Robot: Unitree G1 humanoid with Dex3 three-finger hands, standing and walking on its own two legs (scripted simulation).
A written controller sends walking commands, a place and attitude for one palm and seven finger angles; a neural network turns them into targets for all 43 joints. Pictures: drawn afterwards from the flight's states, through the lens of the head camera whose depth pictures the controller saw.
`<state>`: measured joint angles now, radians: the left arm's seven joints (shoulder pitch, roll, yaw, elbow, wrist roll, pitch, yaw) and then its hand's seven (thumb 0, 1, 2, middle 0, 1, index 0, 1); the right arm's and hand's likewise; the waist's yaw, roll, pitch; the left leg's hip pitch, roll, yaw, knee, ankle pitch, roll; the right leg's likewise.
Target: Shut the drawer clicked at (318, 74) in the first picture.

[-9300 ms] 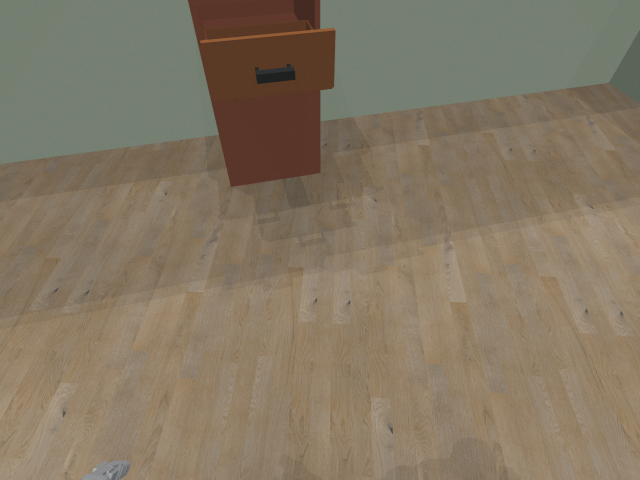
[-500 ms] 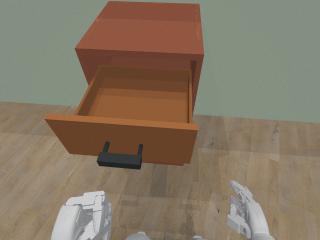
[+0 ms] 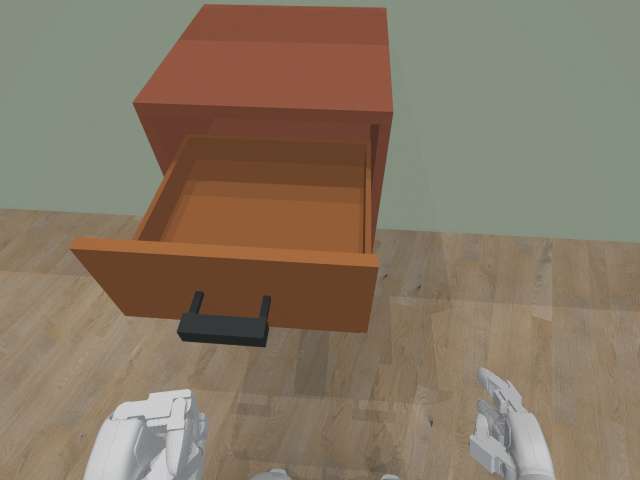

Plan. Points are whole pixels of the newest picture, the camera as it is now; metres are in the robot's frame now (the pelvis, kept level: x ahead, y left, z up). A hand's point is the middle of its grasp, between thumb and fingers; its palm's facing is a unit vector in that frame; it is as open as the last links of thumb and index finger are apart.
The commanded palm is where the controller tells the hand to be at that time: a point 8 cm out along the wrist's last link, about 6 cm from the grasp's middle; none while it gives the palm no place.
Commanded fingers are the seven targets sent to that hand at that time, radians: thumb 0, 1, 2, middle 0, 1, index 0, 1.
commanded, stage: bring the fist close to the handle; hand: left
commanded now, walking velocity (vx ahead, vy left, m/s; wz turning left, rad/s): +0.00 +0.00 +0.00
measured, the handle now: (228, 314) +0.33 +0.15 -0.01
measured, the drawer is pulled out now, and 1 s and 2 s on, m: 0.30 0.30 0.30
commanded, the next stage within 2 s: push the drawer shut in 1.44 s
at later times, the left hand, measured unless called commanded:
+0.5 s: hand (220, 437) +0.17 +0.12 +0.05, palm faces -0.04 -1.00 +0.00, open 3.3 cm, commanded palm +0.15 +0.17 +0.05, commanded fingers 0.00 0.90 0.90 -1.40 -1.60 -1.40 -1.60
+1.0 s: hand (239, 402) +0.22 +0.12 -0.01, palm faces -0.05 -1.00 -0.01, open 3.3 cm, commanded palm +0.21 +0.17 +0.00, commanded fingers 0.00 0.90 0.90 -1.40 -1.60 -1.40 -1.60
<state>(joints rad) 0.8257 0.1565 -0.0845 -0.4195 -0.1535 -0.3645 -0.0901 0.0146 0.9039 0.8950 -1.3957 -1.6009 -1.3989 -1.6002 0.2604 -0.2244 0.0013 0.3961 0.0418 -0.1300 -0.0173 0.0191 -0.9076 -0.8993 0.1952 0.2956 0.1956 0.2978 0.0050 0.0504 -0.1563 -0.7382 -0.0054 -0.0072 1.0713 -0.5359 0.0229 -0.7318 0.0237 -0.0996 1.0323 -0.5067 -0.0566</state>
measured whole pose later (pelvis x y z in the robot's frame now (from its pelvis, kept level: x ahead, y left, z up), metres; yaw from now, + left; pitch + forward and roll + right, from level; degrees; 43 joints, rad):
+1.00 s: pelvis -0.02 +0.01 -0.04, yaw +0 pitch +20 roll -2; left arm 0.38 0.13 -0.10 -0.05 -0.09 -0.43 0.00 0.01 0.90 0.90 -1.40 -1.60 -1.40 -1.60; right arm 0.22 -0.24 0.03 0.45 0.00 -0.11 0.01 0.02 -0.91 -0.90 0.20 0.30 0.20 0.30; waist -0.03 0.03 -0.18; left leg -1.04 -0.01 0.00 1.29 -0.59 0.04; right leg -1.03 0.01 -0.10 1.24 -0.56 -0.05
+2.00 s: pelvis -0.02 +0.01 -0.04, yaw +0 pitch +21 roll -2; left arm 0.19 0.16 -0.11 0.08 -0.09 -0.43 0.02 -0.04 0.85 0.94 -1.40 -1.60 -1.40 -1.60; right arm 0.21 -0.24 0.03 0.49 0.00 -0.05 0.00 0.02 -0.91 -0.90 0.20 0.30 0.20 0.30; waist -0.02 0.03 -0.17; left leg -1.07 -0.02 -0.01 1.29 -0.58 0.04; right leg -1.05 0.01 -0.11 1.24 -0.55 -0.05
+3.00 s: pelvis -0.04 +0.02 -0.04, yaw -1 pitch +22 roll -2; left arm -0.49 0.17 0.06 0.78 -0.08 -0.52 0.07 -0.03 0.80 0.96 -1.40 -1.60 -1.40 -1.60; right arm 0.25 -0.26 0.02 0.63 -0.01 0.00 0.01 0.01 -0.91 -0.90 0.20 0.30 0.20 0.30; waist -0.10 0.03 -0.14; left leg -1.11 -0.02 0.02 1.25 -0.52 0.06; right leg -1.10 0.00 -0.08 1.20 -0.48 -0.03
